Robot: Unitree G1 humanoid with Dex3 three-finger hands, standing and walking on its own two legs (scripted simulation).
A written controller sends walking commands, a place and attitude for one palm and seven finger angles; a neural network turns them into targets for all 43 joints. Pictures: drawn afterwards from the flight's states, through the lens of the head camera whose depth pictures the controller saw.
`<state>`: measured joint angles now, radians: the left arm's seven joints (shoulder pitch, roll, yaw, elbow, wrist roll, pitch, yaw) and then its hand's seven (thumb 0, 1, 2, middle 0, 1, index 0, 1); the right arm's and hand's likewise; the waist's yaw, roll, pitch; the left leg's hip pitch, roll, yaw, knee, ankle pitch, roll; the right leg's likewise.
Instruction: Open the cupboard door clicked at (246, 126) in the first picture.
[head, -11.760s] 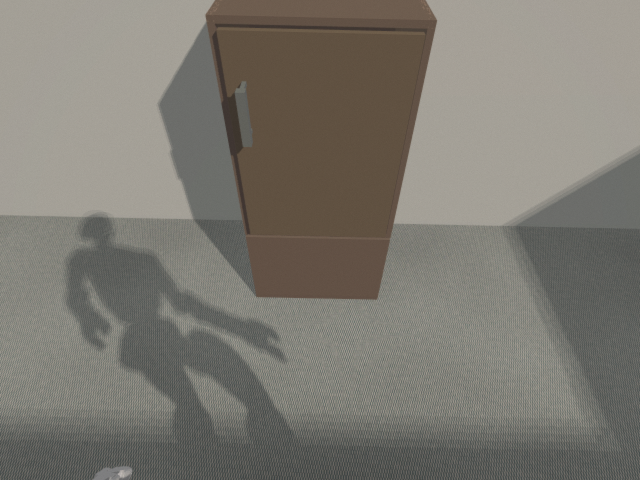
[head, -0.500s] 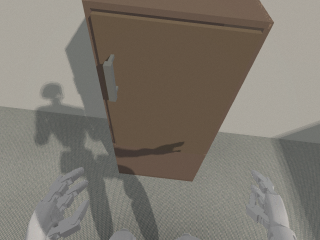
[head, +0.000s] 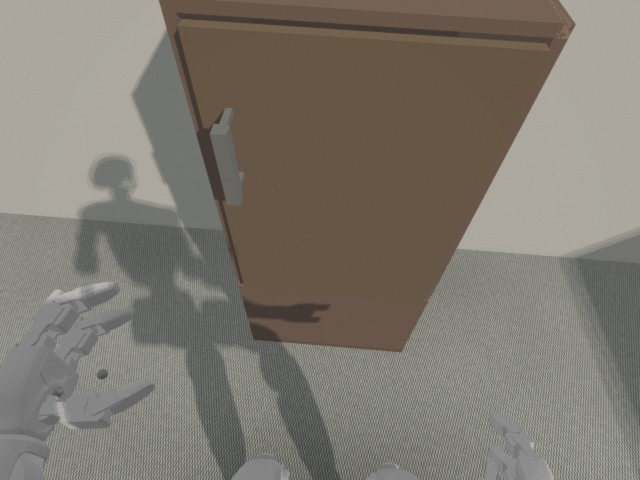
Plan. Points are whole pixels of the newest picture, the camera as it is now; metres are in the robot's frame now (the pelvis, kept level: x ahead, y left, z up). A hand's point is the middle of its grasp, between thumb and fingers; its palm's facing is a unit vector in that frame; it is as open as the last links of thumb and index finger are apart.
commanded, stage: raise the hand with hooked fingers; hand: left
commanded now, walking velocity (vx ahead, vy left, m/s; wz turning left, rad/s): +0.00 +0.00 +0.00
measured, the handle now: (231, 158) +0.52 +0.16 +0.09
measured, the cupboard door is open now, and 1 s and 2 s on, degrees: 0 0 0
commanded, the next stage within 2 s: move the hooked fingers beside the handle in 1.18 s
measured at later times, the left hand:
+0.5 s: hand (76, 326) +0.26 +0.27 +0.09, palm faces -0.01 -1.00 -0.05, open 13.8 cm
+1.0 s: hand (90, 282) +0.30 +0.27 +0.11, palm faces +0.01 -1.00 -0.03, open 13.9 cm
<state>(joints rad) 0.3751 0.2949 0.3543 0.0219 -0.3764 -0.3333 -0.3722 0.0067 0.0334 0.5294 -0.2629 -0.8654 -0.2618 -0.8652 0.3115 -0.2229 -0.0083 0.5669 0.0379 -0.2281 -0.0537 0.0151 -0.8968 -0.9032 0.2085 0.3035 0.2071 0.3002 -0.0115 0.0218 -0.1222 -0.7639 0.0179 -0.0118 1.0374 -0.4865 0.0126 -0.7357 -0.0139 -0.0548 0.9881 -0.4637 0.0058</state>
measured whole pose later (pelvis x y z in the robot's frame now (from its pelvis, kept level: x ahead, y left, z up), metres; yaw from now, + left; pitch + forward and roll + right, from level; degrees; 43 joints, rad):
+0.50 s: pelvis +0.00 +0.02 +0.02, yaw +1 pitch +8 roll -3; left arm 0.10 0.40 0.36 0.24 -0.34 -0.19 -0.47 -0.01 -0.47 0.32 -0.30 -1.18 -0.30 -1.18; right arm 0.27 -0.25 0.06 0.52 0.05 -0.22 -0.07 0.01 -0.90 -0.90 0.21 0.30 0.21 0.30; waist 0.01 0.02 -0.10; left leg -0.64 0.00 -0.01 0.94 -0.45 0.03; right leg -0.59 -0.02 -0.06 0.86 -0.41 0.02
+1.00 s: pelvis +0.01 +0.00 +0.03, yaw +0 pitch +8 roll -1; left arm -0.03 0.42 0.44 0.40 -0.35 -0.23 -0.51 -0.01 -0.50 0.30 -0.30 -1.20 -0.30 -1.20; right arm 0.31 -0.29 0.03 0.56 0.05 -0.19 -0.08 0.01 -0.90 -0.90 0.21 0.30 0.21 0.30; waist -0.02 0.01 -0.08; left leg -0.58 0.02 0.00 0.85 -0.42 0.01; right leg -0.55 -0.01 -0.05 0.80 -0.39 0.00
